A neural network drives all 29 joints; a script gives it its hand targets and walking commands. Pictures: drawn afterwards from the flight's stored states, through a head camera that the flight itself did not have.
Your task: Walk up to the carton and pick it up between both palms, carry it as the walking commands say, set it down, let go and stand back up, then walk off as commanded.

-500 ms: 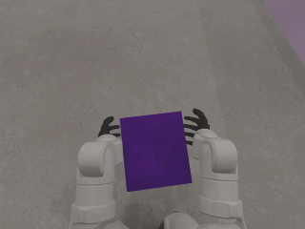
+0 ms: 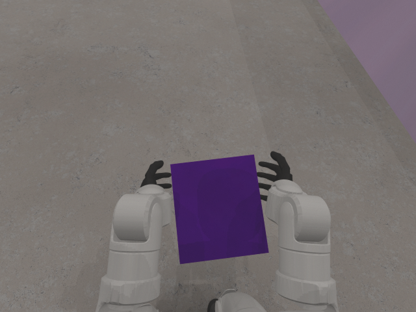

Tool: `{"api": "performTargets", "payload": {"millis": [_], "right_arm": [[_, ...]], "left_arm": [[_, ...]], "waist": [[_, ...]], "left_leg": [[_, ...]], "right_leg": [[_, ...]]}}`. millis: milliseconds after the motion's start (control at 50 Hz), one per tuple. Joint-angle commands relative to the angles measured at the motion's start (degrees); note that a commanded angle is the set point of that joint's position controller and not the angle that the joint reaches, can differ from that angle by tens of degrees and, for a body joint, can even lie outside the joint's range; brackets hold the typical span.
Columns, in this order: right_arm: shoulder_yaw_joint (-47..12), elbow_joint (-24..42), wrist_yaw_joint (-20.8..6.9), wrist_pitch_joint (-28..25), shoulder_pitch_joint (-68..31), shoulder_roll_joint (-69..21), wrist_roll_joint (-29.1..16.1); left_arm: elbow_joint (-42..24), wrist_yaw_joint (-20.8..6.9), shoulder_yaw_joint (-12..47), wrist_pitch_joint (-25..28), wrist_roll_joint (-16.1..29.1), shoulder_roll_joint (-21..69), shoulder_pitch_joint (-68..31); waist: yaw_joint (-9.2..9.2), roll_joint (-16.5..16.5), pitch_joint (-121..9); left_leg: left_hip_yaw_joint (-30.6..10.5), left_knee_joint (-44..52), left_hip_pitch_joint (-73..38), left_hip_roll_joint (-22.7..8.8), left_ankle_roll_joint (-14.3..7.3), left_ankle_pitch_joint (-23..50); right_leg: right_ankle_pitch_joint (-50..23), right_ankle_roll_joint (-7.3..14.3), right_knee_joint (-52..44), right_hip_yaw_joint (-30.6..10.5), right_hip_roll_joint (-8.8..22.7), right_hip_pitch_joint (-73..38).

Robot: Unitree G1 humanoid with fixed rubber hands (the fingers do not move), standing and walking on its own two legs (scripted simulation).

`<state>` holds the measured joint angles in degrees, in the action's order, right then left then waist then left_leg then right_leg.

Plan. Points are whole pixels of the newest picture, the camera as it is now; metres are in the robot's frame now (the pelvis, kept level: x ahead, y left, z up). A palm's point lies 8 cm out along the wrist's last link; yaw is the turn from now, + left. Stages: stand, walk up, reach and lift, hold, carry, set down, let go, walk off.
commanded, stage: carry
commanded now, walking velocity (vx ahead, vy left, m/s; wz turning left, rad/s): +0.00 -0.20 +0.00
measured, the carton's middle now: (216, 205) +0.34 -0.04 -0.04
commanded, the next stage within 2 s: none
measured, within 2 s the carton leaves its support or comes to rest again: neither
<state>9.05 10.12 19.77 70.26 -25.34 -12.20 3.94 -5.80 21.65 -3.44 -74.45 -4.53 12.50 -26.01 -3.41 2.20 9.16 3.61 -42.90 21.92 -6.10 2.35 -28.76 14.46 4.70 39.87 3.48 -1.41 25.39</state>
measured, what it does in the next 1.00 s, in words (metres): stands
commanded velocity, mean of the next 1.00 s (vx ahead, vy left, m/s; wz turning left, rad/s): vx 0.00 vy -0.20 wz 0.00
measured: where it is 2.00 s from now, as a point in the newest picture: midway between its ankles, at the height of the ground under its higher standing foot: outside the picture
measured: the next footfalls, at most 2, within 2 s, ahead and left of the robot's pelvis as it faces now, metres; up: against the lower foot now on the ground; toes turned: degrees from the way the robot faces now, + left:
none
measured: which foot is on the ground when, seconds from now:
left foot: down 0.00-1.00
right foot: down 0.00-1.00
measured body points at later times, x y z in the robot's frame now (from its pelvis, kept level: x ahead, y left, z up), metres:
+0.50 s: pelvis -0.03 +0.00 +0.00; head -0.03 +0.01 +0.45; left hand +0.28 +0.11 +0.07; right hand +0.29 -0.12 +0.08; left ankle +0.03 +0.17 -0.71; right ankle +0.07 -0.07 -0.72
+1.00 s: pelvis -0.04 +0.01 -0.01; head -0.01 +0.01 +0.44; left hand +0.27 +0.12 +0.05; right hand +0.28 -0.11 +0.05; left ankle +0.03 +0.17 -0.71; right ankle +0.07 -0.07 -0.72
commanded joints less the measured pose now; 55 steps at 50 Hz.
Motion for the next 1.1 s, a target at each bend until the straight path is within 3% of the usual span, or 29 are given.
{"api": "performTargets", "payload": {"millis": [0, 80, 100, 140, 180, 220, 260, 340, 400, 420, 460, 480, 540, 560, 600, 620, 660, 700, 720, 780, 800, 860, 880, 900, 920, 940, 960, 1020, 1080], "right_arm": [[-35.38, 4.30, -25.35, -0.34, -35.93, -61.01, -24.81], [-33.76, 1.94, -25.31, -0.45, -37.34, -61.74, -24.18], [-33.23, 1.16, -25.26, -0.10, -35.71, -61.84, -23.41], [-33.12, 0.57, -25.23, 0.38, -36.02, -61.95, -23.51], [-31.87, -0.51, -24.94, 0.34, -34.46, -62.52, -22.66], [-31.42, -0.61, -24.64, 0.25, -36.59, -62.61, -23.26], [-31.14, -0.37, -24.66, 0.14, -38.36, -61.92, -23.29], [-29.90, -1.20, -24.45, -0.02, -37.22, -62.23, -21.48], [-28.76, -2.29, -24.50, 0.54, -38.25, -61.70, -20.99], [-28.68, -2.85, -24.63, 0.76, -38.32, -61.78, -20.70], [-28.10, -3.91, -24.88, 1.19, -37.20, -62.58, -20.88], [-28.40, -2.37, -24.70, 0.90, -38.92, -61.85, -21.02], [-27.81, -4.23, -24.63, 0.60, -39.44, -62.08, -20.92], [-28.17, -4.29, -24.61, 0.42, -38.89, -62.01, -21.11], [-28.14, -3.97, -24.77, 0.49, -42.33, -61.66, -21.35], [-28.05, -3.99, -24.96, 0.55, -42.00, -61.54, -20.57], [-28.72, -2.16, -24.68, 0.75, -43.50, -61.91, -20.65], [-27.07, -5.10, -24.58, 0.83, -38.48, -62.84, -20.70], [-26.82, -4.50, -24.51, 0.35, -37.61, -61.76, -20.75], [-28.32, -3.05, -24.18, -0.32, -40.57, -61.40, -21.50], [-28.58, -3.53, -24.23, -0.62, -38.66, -62.23, -21.32], [-29.90, 0.44, -24.05, -0.90, -43.95, -60.76, -22.03], [-30.15, 0.44, -24.14, -0.70, -43.11, -61.04, -21.87], [-30.08, 0.61, -23.96, -0.59, -42.28, -61.61, -22.04], [-29.55, 0.09, -24.17, -0.46, -41.35, -61.63, -21.92], [-29.40, -0.17, -24.17, -0.42, -38.87, -61.93, -22.28], [-28.85, -1.66, -24.08, -0.61, -37.52, -61.79, -22.11], [-30.38, 0.36, -24.11, -1.70, -39.13, -61.32, -22.95], [-31.35, 2.09, -23.97, -1.96, -40.08, -60.54, -22.65]], "left_arm": [[-15.86, -24.09, 31.84, 5.14, 24.18, 58.26, -38.64], [-17.29, -24.14, 30.98, 4.94, 24.93, 57.57, -43.45], [-16.55, -24.34, 31.02, 4.53, 24.77, 57.31, -43.73], [-14.00, -24.89, 30.23, 4.03, 25.27, 57.78, -43.40], [-13.97, -25.56, 30.95, 3.78, 26.82, 59.97, -45.33], [-13.95, -25.65, 30.83, 3.44, 27.16, 60.09, -45.71], [-10.82, -25.63, 29.10, 3.14, 26.28, 60.08, -42.79], [-9.32, -25.75, 28.88, 2.73, 26.11, 59.99, -43.63], [-8.54, -25.57, 28.08, 2.47, 25.99, 60.48, -45.75], [-7.12, -25.57, 28.33, 2.32, 25.88, 60.94, -46.26], [-7.37, -25.79, 27.75, 2.29, 26.40, 61.30, -47.55], [-5.13, -26.24, 27.53, 2.00, 26.66, 62.05, -46.16], [-2.72, -26.20, 26.17, 1.77, 25.67, 62.09, -43.43], [-3.73, -26.21, 26.50, 2.19, 25.70, 61.62, -44.44], [-4.29, -25.76, 26.23, 2.27, 25.38, 61.79, -46.25], [-4.69, -25.79, 26.80, 2.40, 25.69, 62.21, -47.44], [-4.83, -25.69, 27.04, 2.59, 26.47, 63.12, -47.68], [-4.77, -25.92, 27.08, 2.45, 26.77, 62.70, -49.08], [-3.35, -26.20, 27.17, 2.37, 26.63, 63.45, -45.61], [-3.31, -26.11, 26.63, 2.82, 26.32, 62.60, -42.38], [-5.77, -25.80, 27.13, 3.47, 26.31, 62.01, -43.10], [-7.02, -25.34, 27.09, 3.70, 26.22, 61.26, -45.94], [-8.35, -25.33, 27.81, 3.86, 26.88, 61.70, -47.22], [-8.52, -25.15, 27.96, 3.97, 26.51, 61.87, -45.68], [-7.57, -25.27, 28.02, 3.79, 26.83, 62.52, -46.68], [-7.89, -25.21, 27.92, 3.73, 26.62, 61.69, -45.68], [-7.71, -25.45, 27.90, 3.80, 26.22, 61.69, -44.09], [-7.96, -25.47, 28.48, 4.59, 26.28, 61.36, -40.60], [-11.00, -24.88, 29.26, 5.03, 26.09, 60.07, -42.99]], "waist": [[3.67, 3.19, -48.76], [3.48, -7.83, -47.97], [3.40, -5.09, -45.65], [3.40, 2.89, -44.07], [3.82, 8.76, -43.01], [3.91, 3.10, -45.89], [4.07, 1.67, -45.94], [3.47, -0.07, -44.08], [3.32, -7.61, -40.13], [3.56, -6.72, -39.02], [3.20, 4.54, -38.95], [3.14, 6.37, -39.16], [3.55, -0.49, -41.47], [3.27, -3.30, -41.16], [3.28, -14.85, -38.65], [3.72, -15.24, -36.14], [4.16, -7.74, -37.99], [3.32, 8.92, -40.69], [3.51, 10.11, -41.46], [3.68, -0.52, -43.99], [3.26, -1.31, -43.86], [3.45, -9.08, -41.19], [3.70, -9.12, -40.43], [3.98, -6.09, -40.87], [3.49, 1.28, -40.61], [3.28, 7.53, -43.72], [3.79, 9.00, -44.34], [3.84, -1.46, -47.24], [3.43, -8.78, -45.72]], "left_leg": [[4.37, 6.92, -9.12, 1.96, -0.97, 8.08], [-8.89, 9.40, -13.65, -9.53, -4.57, 21.79], [-8.24, 7.83, -10.23, -9.11, -4.09, 17.58], [0.23, 3.38, -5.27, -1.36, -1.06, 4.75], [4.48, -0.17, -3.09, 2.98, -0.84, -2.77], [5.24, 0.57, -4.83, 3.96, -0.98, -1.38], [6.67, 5.47, -9.49, 4.75, -0.99, 3.15], [-0.94, 8.65, -14.43, -0.71, -3.36, 7.56], [-11.81, 14.06, -10.95, -8.68, -4.81, 3.50], [-10.64, 12.73, -8.18, -7.59, -3.89, 3.42], [-0.56, 6.00, -4.99, -0.44, -1.56, 4.14], [2.64, 3.86, -5.32, 1.94, -0.85, 4.88], [-0.33, 8.73, -12.41, 1.18, -2.20, 7.39], [-5.03, 10.56, -13.01, -1.90, -3.41, 6.35], [-19.86, 16.75, -10.10, -12.11, -5.94, 6.91], [-20.93, 17.76, -6.34, -14.57, -6.09, 7.81], [-12.97, 13.84, -3.61, -9.87, -3.74, 13.38], [2.03, 0.48, 1.42, 2.98, -0.39, 2.56], [4.09, -2.88, -0.71, 5.28, -0.40, -0.78], [1.30, 6.80, -12.17, 3.30, -1.23, 8.81], [-2.59, 8.84, -12.70, 0.49, -2.30, 11.89], [-18.39, 14.11, -8.01, -10.67, -5.85, 10.78], [-18.24, 15.16, -5.14, -11.33, -5.90, 7.54], [-14.61, 13.07, -1.62, -9.00, -4.40, 7.89], [-6.23, 6.77, -0.07, -2.76, -2.21, 5.35], [0.14, 2.29, -2.53, 2.50, -1.03, 5.51], [3.83, 1.03, -2.87, 5.38, -0.69, 1.89], [0.40, 7.00, -11.92, 3.04, -1.70, 8.55], [-13.65, 11.32, -12.35, -8.43, -5.28, 16.27]], "right_leg": [[-21.39, 2.29, -9.98, -8.63, 12.62, -25.06], [-3.82, -0.95, -7.67, -8.09, 8.25, -17.52], [0.78, -0.12, -10.12, -11.05, 8.76, -17.91], [-1.87, 2.31, -16.31, -16.62, 13.70, -20.80], [2.61, 1.97, -20.76, -18.22, 15.14, -20.51], [-6.72, 1.27, -18.02, -14.62, 13.66, -23.12], [-11.87, -0.17, -16.36, -9.90, 11.97, -20.81], [1.39, -3.59, -15.55, -7.71, 8.29, -13.93], [10.76, -3.09, -11.17, -7.67, 6.44, -9.31], [9.97, -2.59, -12.38, -9.63, 7.13, -9.86], [7.51, -1.14, -19.49, -14.71, 12.07, -13.20], [6.28, -0.69, -20.77, -14.47, 13.65, -13.40], [5.23, -2.81, -16.58, -8.44, 9.94, -10.35], [8.84, -3.27, -13.79, -7.00, 8.50, -8.22], [11.16, -3.16, -4.38, -6.02, 4.48, -5.03], [11.56, -2.54, -1.35, -6.35, 4.11, -5.90], [6.96, -1.21, -6.94, -7.20, 4.51, -12.78], [9.04, 1.40, -21.18, -19.67, 15.77, -16.66], [10.49, 1.88, -21.81, -19.50, 17.47, -14.54], [-0.92, -1.10, -13.68, -8.05, 11.08, -10.27], [-3.05, -2.05, -11.47, -6.61, 9.38, -10.63], [9.41, -2.66, -4.41, -6.02, 5.03, -8.67], [11.33, -2.10, -2.24, -5.73, 4.02, -10.30], [9.63, -1.11, -5.21, -7.58, 5.44, -14.32], [8.33, 0.41, -14.19, -14.45, 10.17, -14.82], [5.84, 0.96, -17.66, -16.41, 14.25, -15.76], [6.61, 1.65, -19.68, -16.23, 15.84, -16.73], [-3.46, -0.75, -12.48, -8.59, 11.51, -14.04], [1.62, -2.29, -5.77, -5.70, 6.51, -10.17]]}}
